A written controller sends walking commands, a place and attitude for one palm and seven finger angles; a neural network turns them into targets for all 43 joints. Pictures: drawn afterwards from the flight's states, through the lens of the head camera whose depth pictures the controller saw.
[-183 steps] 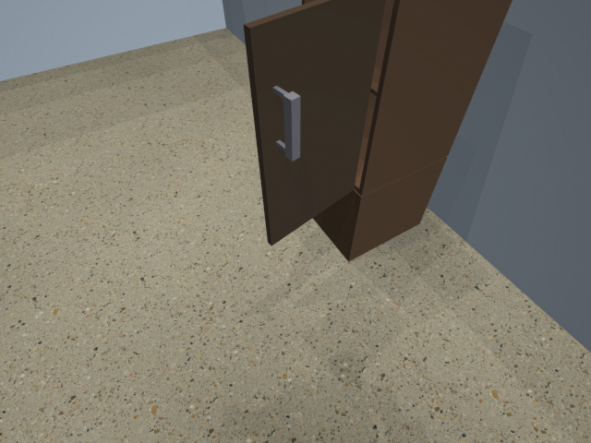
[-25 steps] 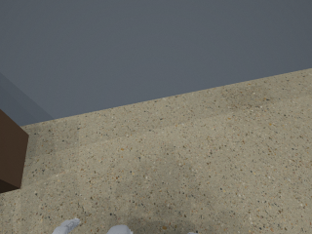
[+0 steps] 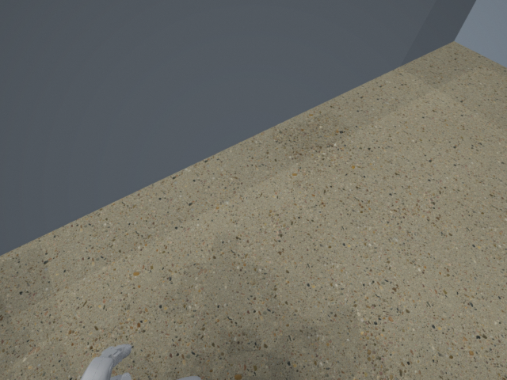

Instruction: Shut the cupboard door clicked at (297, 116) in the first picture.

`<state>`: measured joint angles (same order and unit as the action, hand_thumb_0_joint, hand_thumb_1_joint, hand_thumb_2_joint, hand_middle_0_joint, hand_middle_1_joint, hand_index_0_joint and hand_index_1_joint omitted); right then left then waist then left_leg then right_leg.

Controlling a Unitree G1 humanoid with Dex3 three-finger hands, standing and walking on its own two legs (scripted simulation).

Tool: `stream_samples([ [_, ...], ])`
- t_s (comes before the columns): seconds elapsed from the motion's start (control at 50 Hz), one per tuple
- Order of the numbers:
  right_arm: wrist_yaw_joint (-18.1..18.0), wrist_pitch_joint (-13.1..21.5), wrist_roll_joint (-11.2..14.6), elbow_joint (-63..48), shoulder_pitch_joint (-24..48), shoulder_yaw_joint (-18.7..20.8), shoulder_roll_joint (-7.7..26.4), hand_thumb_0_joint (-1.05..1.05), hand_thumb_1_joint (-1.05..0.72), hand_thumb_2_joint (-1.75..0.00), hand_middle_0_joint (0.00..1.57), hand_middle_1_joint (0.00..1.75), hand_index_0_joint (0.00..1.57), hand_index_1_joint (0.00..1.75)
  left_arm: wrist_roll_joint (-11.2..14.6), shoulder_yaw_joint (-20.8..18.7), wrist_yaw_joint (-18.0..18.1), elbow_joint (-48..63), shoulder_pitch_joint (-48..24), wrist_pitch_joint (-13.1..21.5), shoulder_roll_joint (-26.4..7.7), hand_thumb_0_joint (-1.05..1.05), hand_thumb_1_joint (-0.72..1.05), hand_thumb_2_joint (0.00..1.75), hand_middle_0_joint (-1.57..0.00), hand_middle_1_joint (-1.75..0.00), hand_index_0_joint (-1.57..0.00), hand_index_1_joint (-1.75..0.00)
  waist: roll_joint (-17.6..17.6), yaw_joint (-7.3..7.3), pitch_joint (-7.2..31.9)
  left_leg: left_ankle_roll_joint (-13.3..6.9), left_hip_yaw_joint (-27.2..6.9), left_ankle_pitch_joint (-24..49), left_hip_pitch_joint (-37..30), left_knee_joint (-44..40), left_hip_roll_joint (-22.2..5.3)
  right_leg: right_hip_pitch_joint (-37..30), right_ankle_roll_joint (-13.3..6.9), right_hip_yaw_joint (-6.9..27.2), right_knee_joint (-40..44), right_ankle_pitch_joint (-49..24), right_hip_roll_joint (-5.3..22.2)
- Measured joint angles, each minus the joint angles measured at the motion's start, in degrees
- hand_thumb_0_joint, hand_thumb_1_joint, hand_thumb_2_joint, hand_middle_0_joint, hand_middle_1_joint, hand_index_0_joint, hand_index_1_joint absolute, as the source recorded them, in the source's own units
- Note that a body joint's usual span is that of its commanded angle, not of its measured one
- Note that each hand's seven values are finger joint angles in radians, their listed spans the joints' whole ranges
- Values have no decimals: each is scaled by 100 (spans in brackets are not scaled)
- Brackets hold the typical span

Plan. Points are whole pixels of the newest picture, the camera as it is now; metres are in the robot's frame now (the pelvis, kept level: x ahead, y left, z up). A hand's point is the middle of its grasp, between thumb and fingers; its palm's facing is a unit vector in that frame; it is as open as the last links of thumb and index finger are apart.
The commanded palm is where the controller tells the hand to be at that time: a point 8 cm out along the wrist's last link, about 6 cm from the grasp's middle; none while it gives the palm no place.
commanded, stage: walk around to get in front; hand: left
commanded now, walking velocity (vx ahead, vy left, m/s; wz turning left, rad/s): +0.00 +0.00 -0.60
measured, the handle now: out of the picture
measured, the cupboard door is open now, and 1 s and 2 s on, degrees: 100 100 100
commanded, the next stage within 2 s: walk to a spot facing it in 1.34 s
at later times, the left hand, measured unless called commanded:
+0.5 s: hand (181, 328) +0.22 +0.15 -0.14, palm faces -0.31 -0.94 -0.17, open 7.4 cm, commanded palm none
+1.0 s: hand (252, 262) +0.36 +0.02 -0.17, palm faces -0.53 -0.83 -0.16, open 7.3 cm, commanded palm none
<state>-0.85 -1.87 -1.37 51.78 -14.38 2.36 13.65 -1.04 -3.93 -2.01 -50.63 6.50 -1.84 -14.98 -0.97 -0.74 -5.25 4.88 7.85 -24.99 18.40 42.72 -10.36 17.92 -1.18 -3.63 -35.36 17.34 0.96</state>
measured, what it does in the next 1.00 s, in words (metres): walks ahead, turning right: left foot, then right foot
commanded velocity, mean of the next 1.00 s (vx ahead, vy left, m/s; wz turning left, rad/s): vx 0.28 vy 0.00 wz -0.51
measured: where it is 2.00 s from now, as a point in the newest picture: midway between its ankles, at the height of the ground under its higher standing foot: (354, 303)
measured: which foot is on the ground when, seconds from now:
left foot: up 0.00-0.28, down 0.30-0.62, up 0.64-0.92, down 0.94-1.00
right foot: down 0.00-0.28, up 0.30-0.62, down 0.64-0.94, up 0.96-1.00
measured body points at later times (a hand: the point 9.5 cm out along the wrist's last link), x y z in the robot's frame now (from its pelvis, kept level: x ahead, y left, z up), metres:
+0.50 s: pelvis +0.06 -0.01 +0.02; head +0.11 -0.01 +0.47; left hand +0.23 +0.20 -0.13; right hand +0.01 -0.26 -0.11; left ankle +0.05 +0.13 -0.72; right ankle +0.03 -0.15 -0.66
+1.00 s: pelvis +0.22 -0.11 +0.00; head +0.26 -0.12 +0.45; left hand +0.39 +0.07 -0.16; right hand +0.17 -0.38 -0.12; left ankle +0.33 -0.03 -0.72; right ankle +0.09 -0.18 -0.69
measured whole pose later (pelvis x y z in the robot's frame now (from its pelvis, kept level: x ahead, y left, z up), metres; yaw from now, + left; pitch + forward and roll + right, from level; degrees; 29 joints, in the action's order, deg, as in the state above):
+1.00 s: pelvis +0.22 -0.11 +0.00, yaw -35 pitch +1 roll -1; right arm 0.3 4.6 -2.7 51.2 -10.5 1.7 11.1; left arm -1.2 -3.9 -2.1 -58.0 14.6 0.1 -12.3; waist 1.9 -0.3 -2.2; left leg 0.3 7.2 -13.5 22.0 35.6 -6.0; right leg 17.5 -1.2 1.1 -49.9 27.1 -0.7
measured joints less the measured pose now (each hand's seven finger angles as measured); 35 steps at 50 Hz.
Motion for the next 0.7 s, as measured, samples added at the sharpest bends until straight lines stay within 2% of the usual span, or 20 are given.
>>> stream_samples([
  [0.04, -46, -126, 42, 85, 151, 54, 98, 0, -91, -90, 20, 30, 20, 30, 4, 21, 80, -29, -10, 20, 90, 0, 90, 90, -20, -29, -20, -30, -88, -20, -70, -18, -382, -470, 387, 1047, 196, 35, -54, 93, -123, 200, -75],
  [0.1, -63, -161, 57, 106, 360, 95, 129, 1, -91, -90, 20, 30, 20, 30, -1, 26, 179, -60, 69, -1, 166, 0, 90, 90, -20, -29, -20, -30, -17, 4, -100, 16, -516, -341, 723, 1650, 445, -49, -39, 336, 151, 72, -136],
  [0.2, -40, -82, 84, -66, 620, 93, 29, 0, -91, -90, 19, 30, 19, 30, -19, 43, 201, -136, 228, -31, 197, 0, 90, 90, -20, -29, -21, -30, 202, 77, -73, 30, -502, -4, 632, 715, 727, -122, -38, 756, 487, -157, -230],
  [0.28, -23, 65, 72, -195, 631, 22, -58, 0, -91, -90, 19, 30, 19, 30, -8, 16, 158, -216, 380, -79, 190, 0, 90, 90, -20, -30, -21, -30, 300, 113, 64, -70, -453, 386, 67, -733, 844, -78, 40, 1019, 337, -53, -375],
  [0.3, -20, 141, 30, -242, 565, -2, -31, 0, -91, -90, 20, 30, 19, 30, 9, 9, 130, -216, 437, -107, 208, 0, 90, 90, -20, -30, -21, -30, 213, 92, 159, -231, -481, 580, -38, -1085, 761, 48, 48, 995, 73, 304, -474],
  [0.34, -32, 256, -54, -241, 466, -53, -84, 0, -91, -90, 20, 30, 20, 30, 2, -36, 45, -250, 429, -161, 161, 0, 90, 90, -20, -29, -21, -30, 249, 76, 179, -415, -379, 792, -29, -941, 678, 424, 108, 767, -998, 1026, -427],
  [0.38, -13, 333, -98, -207, 272, -113, -149, 0, -91, -90, 20, 30, 20, 30, -50, -85, -53, -283, 374, -150, 89, 1, 90, 90, -20, -29, -20, -30, 289, 69, 189, -430, -280, 726, -200, -1061, 581, 809, 165, 493, -2024, 1040, -282],
  [0.42, -11, 377, -116, -128, 61, -146, -193, 0, -91, -90, 20, 30, 20, 30, -69, -119, -134, -269, 287, -122, 45, 1, 90, 90, -20, -29, -20, -30, 289, 85, 176, -364, -178, 773, -457, -1382, 477, 1078, 235, 273, -2502, 744, -80],
  [0.46, -15, 402, -123, -27, -129, -155, -205, 0, -91, -90, 20, 30, 20, 30, -66, -118, -183, -232, 191, -97, 35, 1, 90, 90, -20, -29, -20, -30, 236, 88, 143, -292, -52, 836, -705, -1664, 356, 1211, 279, 107, -2420, 539, 98],
  [0.56, 28, 379, -137, 220, -519, -99, -129, 0, -91, -90, 20, 30, 20, 30, -52, -62, -248, -180, -82, -70, 30, 1, 91, 90, -20, -29, -20, -30, 80, -66, 57, -76, 341, 610, -1154, -1772, 43, 1027, 227, -222, -1036, 384, 264],
  [0.6, 42, 346, -133, 302, -678, -64, -62, 0, -91, -90, 20, 30, 20, 30, -60, -44, -265, -164, -193, -36, 23, 1, 91, 90, -19, -29, -20, -30, 18, -152, 34, 51, 475, 353, -1249, -1528, -96, 762, 146, -361, -457, 287, 205],
  [0.62, 53, 328, -112, 333, -781, -50, -28, 0, -91, -90, 20, 30, 20, 30, -62, -29, -270, -133, -239, 21, 5, 1, 91, 90, -20, -29, -20, -30, 4, -183, 30, 82, 495, 154, -1202, -1202, -174, 536, 50, -410, -107, 221, 159],
  [0.64, 74, 286, -65, 373, -864, -45, -26, 0, -91, -90, 20, 30, 20, 30, -65, -23, -258, -77, -268, 124, -49, 1, 90, 90, -20, -29, -20, -30, 107, -192, 49, 40, 507, -29, -970, -538, -191, 433, -96, -339, 124, -198, 198],
  [0.66, 86, 204, -28, 447, -817, -36, 19, 0, -91, -90, 20, 30, 20, 30, -30, -38, -198, -59, -313, 229, -28, 0, 90, 90, -20, -29, -20, -30, 98, -177, -21, -3, 273, -283, -639, 344, -183, 494, -137, -309, -91, -448, 185],
  [0.7, 91, 60, 4, 566, -603, 18, 114, 1, -91, -90, 20, 30, 20, 30, 21, -7, -77, -57, -287, 307, 72, 0, 90, 90, -20, -29, -20, -30, -3, -194, -118, -51, -228, -484, 55, 1725, -58, 432, -123, -278, -327, -167, 90],
])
